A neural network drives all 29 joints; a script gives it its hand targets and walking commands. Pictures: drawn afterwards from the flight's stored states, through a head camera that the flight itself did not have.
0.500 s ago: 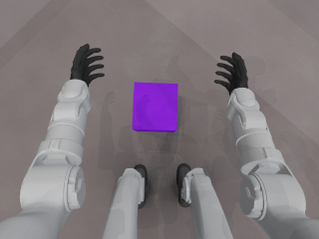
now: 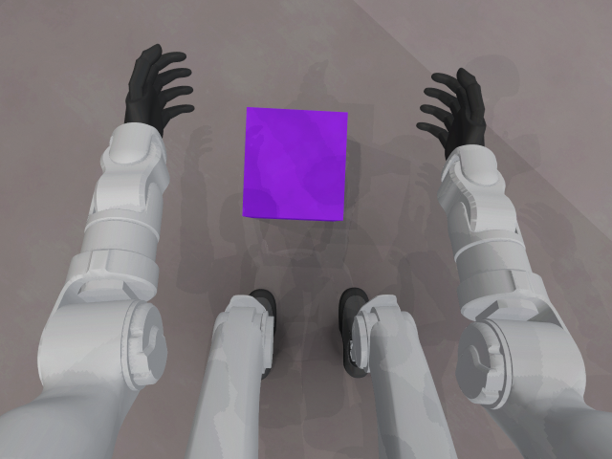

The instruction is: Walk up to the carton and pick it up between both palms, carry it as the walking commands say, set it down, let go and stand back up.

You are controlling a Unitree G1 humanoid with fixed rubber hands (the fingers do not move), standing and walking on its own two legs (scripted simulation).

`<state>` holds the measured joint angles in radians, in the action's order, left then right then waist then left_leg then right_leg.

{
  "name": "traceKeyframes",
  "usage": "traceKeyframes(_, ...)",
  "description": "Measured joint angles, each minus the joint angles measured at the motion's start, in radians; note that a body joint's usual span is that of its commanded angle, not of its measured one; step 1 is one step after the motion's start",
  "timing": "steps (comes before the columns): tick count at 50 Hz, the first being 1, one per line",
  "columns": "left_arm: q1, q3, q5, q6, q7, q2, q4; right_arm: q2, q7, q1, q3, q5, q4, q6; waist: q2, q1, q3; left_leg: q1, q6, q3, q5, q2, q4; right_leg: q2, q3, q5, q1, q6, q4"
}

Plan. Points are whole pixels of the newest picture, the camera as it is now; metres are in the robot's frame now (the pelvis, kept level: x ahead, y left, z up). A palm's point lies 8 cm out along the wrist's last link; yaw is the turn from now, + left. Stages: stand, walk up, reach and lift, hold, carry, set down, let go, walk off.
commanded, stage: reach and lift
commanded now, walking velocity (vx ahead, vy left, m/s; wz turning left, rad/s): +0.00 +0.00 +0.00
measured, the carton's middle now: (294, 170) +0.48 +0.03 -0.49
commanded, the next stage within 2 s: none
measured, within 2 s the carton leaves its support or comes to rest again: neither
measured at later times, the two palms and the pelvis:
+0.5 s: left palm (187, 148) +0.48 +0.20 -0.29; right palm (416, 165) +0.47 -0.16 -0.29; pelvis -0.03 +0.00 -0.14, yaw +0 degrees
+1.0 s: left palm (209, 165) +0.48 +0.19 -0.41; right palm (406, 171) +0.48 -0.18 -0.41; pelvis -0.04 +0.00 -0.21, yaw -1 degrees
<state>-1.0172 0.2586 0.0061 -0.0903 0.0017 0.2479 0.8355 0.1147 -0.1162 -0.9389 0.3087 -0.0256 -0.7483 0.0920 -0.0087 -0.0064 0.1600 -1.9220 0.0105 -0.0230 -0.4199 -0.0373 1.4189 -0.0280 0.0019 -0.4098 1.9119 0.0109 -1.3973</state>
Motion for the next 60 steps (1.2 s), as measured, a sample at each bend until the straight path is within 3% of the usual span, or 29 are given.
traceKeyframes(13, -0.083, -0.067, 0.084, -0.053, 0.025, 0.062, 0.006, 0.039, -0.047, -0.081, -0.067, -0.063, 0.005, 0.065, -0.007, 0.010, -0.082, -0.217, -0.010, 0.002, -0.078, -0.005, 0.336, -0.014, -0.003, -0.078, 0.220, -0.001, -0.339)
traceKeyframes(28, -0.187, -0.113, 0.153, -0.012, 0.057, 0.091, 0.103, 0.094, -0.066, -0.173, -0.135, -0.148, -0.088, 0.020, -0.008, 0.010, -0.226, -0.347, -0.011, 0.008, -0.117, -0.006, 0.570, -0.024, -0.005, -0.115, 0.351, 0.008, -0.572)
traceKeyframes(37, -0.273, -0.157, 0.208, 0.017, 0.082, 0.132, 0.143, 0.152, -0.066, -0.292, -0.214, -0.202, -0.171, -0.005, -0.011, 0.006, -0.435, -0.337, -0.007, 0.018, -0.134, -0.004, 0.686, -0.029, -0.002, -0.133, 0.342, 0.015, -0.689)
traceKeyframes(43, -0.360, -0.217, 0.244, 0.029, 0.094, 0.165, 0.136, 0.252, -0.060, -0.423, -0.281, -0.301, -0.204, -0.024, -0.019, 0.009, -0.675, -0.257, 0.000, 0.017, -0.153, 0.004, 0.759, -0.041, -0.007, -0.145, 0.260, 0.023, -0.753)
traceKeyframes(47, -0.372, -0.264, 0.266, 0.025, 0.093, 0.179, 0.163, 0.277, -0.050, -0.431, -0.324, -0.346, -0.263, -0.024, -0.024, 0.019, -0.686, -0.277, 0.000, 0.016, -0.162, 0.008, 0.807, -0.041, -0.012, -0.151, 0.282, 0.021, -0.799)
traceKeyframes(53, -0.375, -0.268, 0.272, 0.056, 0.072, 0.155, 0.287, 0.255, -0.027, -0.436, -0.327, -0.354, -0.386, -0.056, -0.029, 0.027, -0.633, -0.302, 0.001, 0.015, -0.181, 0.016, 0.855, -0.040, -0.020, -0.166, 0.309, 0.017, -0.845)
traceKeyframes(60, -0.357, -0.237, 0.226, 0.096, 0.063, 0.123, 0.393, 0.184, -0.013, -0.446, -0.266, -0.297, -0.492, -0.095, -0.030, 0.019, -0.518, -0.361, 0.004, 0.018, -0.185, 0.024, 0.868, -0.030, -0.025, -0.171, 0.367, 0.009, -0.860)
